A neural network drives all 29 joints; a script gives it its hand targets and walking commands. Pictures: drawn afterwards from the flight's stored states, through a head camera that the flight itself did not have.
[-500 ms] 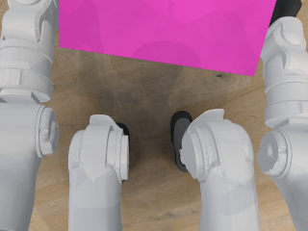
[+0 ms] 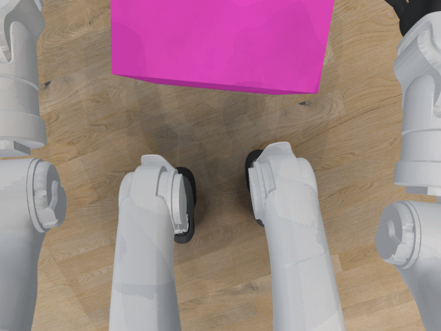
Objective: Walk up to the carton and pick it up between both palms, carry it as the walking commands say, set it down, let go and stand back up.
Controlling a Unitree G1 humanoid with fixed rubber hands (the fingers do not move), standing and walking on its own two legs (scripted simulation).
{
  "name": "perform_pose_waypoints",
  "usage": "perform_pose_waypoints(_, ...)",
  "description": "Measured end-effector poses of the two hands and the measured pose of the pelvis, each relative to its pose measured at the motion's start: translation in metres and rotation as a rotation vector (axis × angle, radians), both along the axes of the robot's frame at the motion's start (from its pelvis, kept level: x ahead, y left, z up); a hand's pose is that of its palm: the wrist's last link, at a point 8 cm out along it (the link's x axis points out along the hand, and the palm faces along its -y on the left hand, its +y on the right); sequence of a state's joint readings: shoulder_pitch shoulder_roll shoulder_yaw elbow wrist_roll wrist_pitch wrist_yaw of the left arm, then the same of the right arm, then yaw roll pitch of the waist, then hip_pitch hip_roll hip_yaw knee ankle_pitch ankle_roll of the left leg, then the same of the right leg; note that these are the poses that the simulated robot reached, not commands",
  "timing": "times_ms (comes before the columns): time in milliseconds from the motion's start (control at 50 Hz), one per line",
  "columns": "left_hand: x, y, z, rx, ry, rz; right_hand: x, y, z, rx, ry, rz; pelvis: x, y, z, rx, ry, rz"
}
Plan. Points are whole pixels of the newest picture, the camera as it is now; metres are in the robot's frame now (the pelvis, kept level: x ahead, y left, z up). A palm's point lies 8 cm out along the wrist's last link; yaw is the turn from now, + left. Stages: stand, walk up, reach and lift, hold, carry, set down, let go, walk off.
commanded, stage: set down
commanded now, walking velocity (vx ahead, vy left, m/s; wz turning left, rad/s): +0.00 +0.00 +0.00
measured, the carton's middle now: (220, 31) +0.53 -0.03 -0.31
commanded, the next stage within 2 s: let go in 0.90 s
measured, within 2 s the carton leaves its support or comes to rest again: neither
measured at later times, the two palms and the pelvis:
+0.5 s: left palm out of the picture +0.58 +0.19 +0.02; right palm out of the picture +0.49 -0.27 +0.01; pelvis +0.00 +0.00 +0.13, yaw +0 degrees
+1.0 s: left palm out of the picture +0.55 +0.20 +0.09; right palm out of the picture +0.47 -0.26 +0.07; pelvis +0.02 +0.00 +0.22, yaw +0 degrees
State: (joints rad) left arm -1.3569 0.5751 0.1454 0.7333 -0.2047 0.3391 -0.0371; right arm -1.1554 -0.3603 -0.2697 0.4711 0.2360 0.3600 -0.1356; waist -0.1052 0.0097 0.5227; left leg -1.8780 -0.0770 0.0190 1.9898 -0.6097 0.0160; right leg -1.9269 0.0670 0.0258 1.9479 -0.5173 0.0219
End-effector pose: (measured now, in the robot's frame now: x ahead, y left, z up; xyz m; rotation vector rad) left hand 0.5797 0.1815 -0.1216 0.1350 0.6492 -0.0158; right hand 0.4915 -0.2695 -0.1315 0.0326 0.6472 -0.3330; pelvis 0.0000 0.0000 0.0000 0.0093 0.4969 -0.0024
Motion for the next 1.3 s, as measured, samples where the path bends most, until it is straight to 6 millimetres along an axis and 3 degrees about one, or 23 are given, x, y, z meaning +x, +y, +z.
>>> perform_pose_waypoints(240,-0.007,0.003,0.059,-0.021,0.014,-0.016,-0.004,0.013,0.056,0.008,0.026,0.028,-0.008,-0.004,0.058,0.008,0.005,-0.002)
perform_pose_waypoints(700,0.002,0.009,0.201,0.004,0.018,-0.06,-0.005,-0.005,0.197,-0.012,0.024,0.011,0.007,0.002,0.181,0.0,-0.046,-0.01)
perform_pose_waypoints(900,-0.001,0.019,0.214,0.005,0.014,-0.035,-0.01,0.0,0.203,-0.021,0.055,0.027,0.015,0.003,0.209,-0.014,-0.05,0.0)
perform_pose_waypoints(980,-0.023,0.021,0.209,0.042,0.032,-0.035,-0.02,0.008,0.203,-0.061,0.074,0.097,0.018,0.003,0.214,-0.016,-0.059,0.003)
perform_pose_waypoints(1100,-0.088,0.036,0.209,0.099,0.114,0.008,-0.06,0.018,0.218,-0.103,0.149,0.227,0.026,0.0,0.225,-0.01,-0.125,0.001)
perform_pose_waypoints(1300,-0.174,0.041,0.271,0.09,0.13,0.018,-0.146,0.022,0.282,-0.087,0.234,0.282,0.041,0.0,0.257,-0.017,-0.268,0.006)
